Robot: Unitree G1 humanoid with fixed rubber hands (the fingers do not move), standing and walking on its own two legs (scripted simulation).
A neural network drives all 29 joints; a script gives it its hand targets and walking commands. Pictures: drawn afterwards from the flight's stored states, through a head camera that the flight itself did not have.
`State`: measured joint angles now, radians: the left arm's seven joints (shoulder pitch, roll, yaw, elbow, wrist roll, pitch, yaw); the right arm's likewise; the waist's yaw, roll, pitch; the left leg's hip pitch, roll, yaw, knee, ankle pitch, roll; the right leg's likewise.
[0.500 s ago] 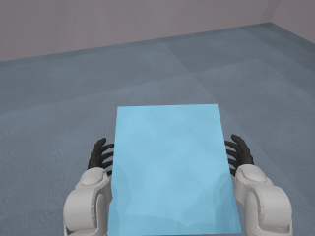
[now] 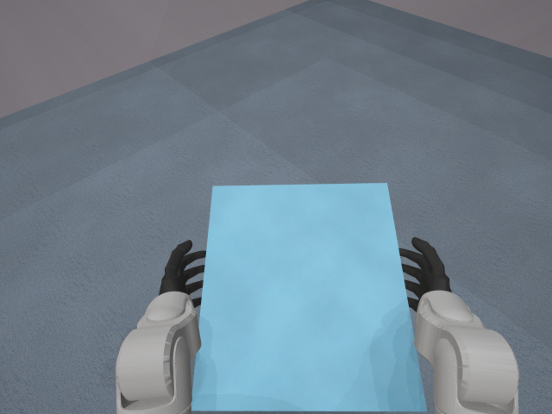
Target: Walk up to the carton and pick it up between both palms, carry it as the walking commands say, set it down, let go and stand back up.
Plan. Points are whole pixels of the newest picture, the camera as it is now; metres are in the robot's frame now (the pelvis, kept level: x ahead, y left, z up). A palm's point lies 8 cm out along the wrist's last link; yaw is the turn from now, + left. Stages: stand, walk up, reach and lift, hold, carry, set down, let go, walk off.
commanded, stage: carry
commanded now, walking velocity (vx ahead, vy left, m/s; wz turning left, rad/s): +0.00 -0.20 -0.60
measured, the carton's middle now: (299, 299) +0.30 -0.01 +0.00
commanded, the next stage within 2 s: none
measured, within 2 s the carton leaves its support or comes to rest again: neither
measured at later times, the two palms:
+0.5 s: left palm (375, 294) +0.26 -0.10 +0.10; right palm out of the picture +0.15 -0.39 +0.09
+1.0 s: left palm out of the picture +0.17 -0.27 +0.12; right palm out of the picture +0.00 -0.53 +0.13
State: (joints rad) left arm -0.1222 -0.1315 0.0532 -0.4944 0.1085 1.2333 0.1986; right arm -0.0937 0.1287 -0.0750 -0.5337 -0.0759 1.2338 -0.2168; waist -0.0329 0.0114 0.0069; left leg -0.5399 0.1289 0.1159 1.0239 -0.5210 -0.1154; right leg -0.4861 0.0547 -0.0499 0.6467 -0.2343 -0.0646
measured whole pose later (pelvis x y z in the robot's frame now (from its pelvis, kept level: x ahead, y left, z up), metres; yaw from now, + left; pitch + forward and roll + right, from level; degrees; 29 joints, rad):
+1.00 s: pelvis -0.13 -0.27 +0.02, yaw -35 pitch +2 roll -4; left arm -0.14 -0.13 0.04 -0.55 0.11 1.27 0.22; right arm -0.09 0.13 -0.07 -0.56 -0.11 1.23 -0.18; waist 0.04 0.03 -0.04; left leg -0.32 0.33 0.20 0.60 -0.27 -0.12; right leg -0.46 -0.04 -0.07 0.82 -0.42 0.03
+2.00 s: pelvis -0.42 -0.42 +0.02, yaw -65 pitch +4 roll +0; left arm -0.07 -0.13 0.03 -0.49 0.13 1.22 0.19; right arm -0.07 0.13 -0.06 -0.50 -0.10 1.24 -0.20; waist -0.02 -0.01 -0.08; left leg -0.45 0.05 0.14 0.76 -0.43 -0.04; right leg -0.33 0.06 -0.04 0.40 -0.15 -0.08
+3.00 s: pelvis -0.29 -0.81 +0.01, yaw -70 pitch +4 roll +0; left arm -0.12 -0.13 0.07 -0.47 0.12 1.27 0.20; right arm -0.11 0.13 -0.06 -0.46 -0.11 1.25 -0.19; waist -0.02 -0.03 -0.06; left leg -0.41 0.03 0.28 0.46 -0.13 0.11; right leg -0.37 -0.06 -0.04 1.11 -0.37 0.00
